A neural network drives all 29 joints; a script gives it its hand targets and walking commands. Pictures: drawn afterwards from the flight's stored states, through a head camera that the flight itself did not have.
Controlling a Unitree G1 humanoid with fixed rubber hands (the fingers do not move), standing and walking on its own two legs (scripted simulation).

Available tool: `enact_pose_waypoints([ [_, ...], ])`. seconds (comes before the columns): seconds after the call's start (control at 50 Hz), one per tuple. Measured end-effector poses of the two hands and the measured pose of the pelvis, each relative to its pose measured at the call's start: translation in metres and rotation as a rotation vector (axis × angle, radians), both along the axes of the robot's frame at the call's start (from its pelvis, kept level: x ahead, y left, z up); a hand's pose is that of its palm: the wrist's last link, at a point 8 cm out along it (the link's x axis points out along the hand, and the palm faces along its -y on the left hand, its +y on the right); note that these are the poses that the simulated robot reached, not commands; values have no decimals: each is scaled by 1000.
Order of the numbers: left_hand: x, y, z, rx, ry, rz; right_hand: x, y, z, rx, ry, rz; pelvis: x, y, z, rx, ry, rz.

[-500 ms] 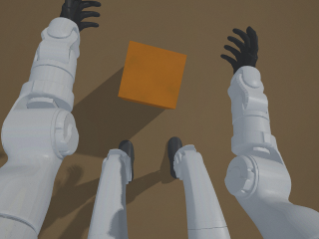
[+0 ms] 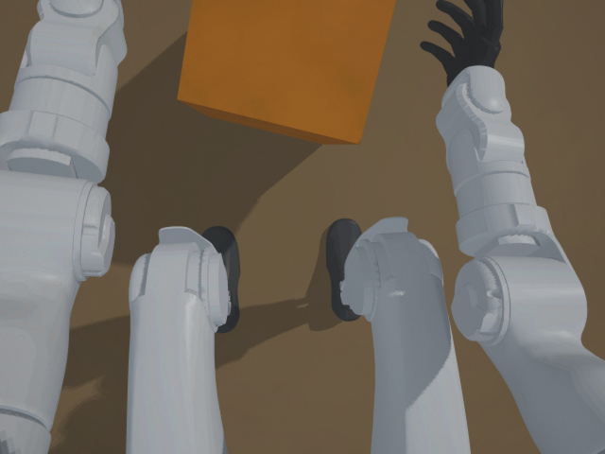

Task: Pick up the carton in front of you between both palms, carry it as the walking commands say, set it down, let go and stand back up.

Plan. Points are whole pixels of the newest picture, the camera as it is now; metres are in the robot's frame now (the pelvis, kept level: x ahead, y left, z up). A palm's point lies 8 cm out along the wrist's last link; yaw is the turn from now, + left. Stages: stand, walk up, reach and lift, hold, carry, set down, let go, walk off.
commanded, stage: reach and lift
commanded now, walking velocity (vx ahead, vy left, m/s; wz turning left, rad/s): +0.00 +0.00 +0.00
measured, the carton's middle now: (283, 56) +0.53 +0.01 -0.31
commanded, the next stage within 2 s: none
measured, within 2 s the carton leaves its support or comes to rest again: leaves its support in 1.06 s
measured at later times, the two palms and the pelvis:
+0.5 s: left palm (145, 4) +0.56 +0.18 -0.24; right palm (432, 58) +0.52 -0.17 -0.23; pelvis +0.00 +0.00 -0.06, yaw +0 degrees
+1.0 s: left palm (163, 0) +0.56 +0.16 -0.23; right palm (418, 45) +0.53 -0.15 -0.22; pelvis +0.00 +0.00 -0.06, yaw +0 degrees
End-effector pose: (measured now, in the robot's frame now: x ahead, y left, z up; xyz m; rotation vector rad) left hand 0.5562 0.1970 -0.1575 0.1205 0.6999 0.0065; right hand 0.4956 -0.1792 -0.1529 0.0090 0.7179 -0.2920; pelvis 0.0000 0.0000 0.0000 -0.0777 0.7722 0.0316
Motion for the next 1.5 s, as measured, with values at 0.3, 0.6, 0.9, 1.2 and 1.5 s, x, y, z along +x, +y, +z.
enact_pose_waypoints([
  [0.3,2,-12,-88,-15,38,-5,15,-4,-76,-16,53,29,-9,1,-57,2,-123,-11],
  [0.6,2,-20,-73,-21,22,-6,16,11,-72,10,50,47,0,-1,-58,11,-109,-9],
  [0.9,4,-40,-71,-22,49,-44,27,35,-67,30,42,50,-6,-1,-55,8,-111,-10],
  [1.2,-16,-37,-45,-33,24,1,33,41,-19,41,-43,15,4,-1,-62,21,-86,11],
  [1.5,-53,-26,107,-50,22,90,-4,51,107,68,-51,51,-3,-13,16,28,-37,53],
])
